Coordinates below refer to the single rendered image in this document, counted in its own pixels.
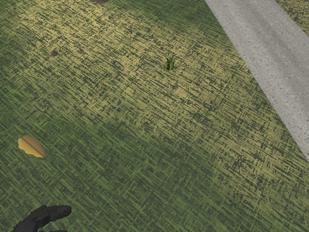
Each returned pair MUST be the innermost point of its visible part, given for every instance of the left robot hand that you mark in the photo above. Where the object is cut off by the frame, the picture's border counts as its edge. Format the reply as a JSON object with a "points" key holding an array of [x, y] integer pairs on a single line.
{"points": [[41, 217]]}

